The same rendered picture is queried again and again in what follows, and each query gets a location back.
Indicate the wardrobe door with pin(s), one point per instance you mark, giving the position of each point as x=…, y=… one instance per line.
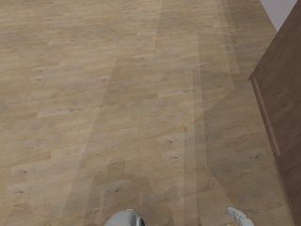
x=279, y=81
x=289, y=164

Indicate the robot right hand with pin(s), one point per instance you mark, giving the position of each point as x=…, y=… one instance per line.
x=239, y=217

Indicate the left robot thigh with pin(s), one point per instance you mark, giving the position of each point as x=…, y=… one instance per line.
x=124, y=218

